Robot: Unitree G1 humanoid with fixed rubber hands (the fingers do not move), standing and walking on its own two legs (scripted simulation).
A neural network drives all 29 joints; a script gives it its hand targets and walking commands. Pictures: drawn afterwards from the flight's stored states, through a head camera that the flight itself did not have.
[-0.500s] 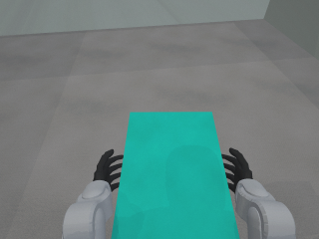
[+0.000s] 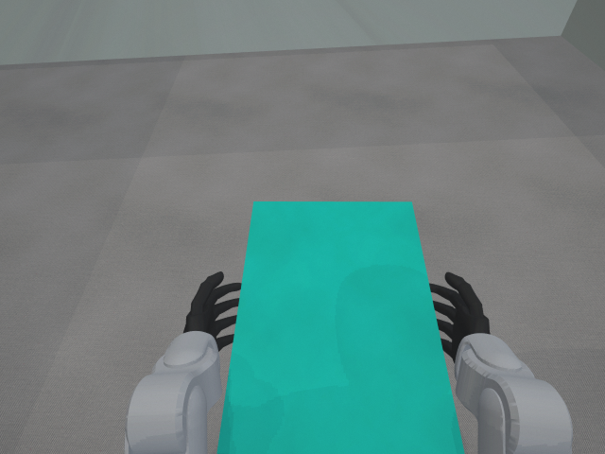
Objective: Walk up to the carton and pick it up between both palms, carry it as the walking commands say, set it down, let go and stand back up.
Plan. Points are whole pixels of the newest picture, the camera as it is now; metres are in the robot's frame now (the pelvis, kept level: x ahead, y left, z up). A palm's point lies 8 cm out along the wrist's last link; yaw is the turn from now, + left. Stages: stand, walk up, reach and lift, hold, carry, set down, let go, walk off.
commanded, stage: carry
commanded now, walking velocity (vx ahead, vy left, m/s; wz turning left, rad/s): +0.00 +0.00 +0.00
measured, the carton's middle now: (331, 340) +0.28 +0.00 +0.01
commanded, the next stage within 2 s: none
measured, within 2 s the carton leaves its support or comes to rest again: neither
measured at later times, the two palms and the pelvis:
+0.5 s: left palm (192, 245) +0.37 +0.19 +0.09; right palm (415, 251) +0.36 -0.11 +0.09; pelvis +0.13 +0.05 +0.00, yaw -2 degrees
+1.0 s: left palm (194, 266) +0.34 +0.18 +0.09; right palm (429, 272) +0.33 -0.12 +0.09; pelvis +0.11 +0.04 +0.00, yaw -2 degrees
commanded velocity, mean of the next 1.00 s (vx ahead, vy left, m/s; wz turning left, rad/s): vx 0.00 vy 0.00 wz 0.00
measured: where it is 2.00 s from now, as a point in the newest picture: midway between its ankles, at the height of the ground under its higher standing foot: outside the picture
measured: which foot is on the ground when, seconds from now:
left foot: up 0.00-0.06, down 0.08-1.00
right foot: down 0.00-1.00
